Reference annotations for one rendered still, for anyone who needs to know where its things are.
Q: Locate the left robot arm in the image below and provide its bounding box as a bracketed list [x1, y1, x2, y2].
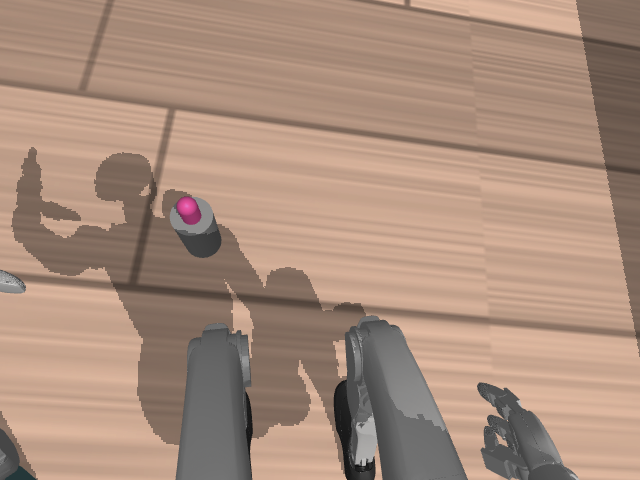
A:
[0, 429, 20, 480]

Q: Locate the left robot hand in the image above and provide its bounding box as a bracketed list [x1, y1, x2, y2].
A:
[0, 270, 26, 293]

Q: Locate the right robot arm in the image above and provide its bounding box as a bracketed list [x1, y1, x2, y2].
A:
[528, 464, 579, 480]

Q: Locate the right robot foot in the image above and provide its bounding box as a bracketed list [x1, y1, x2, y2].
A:
[334, 380, 376, 480]

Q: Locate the right robot hand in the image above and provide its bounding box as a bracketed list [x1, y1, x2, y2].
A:
[477, 382, 564, 480]

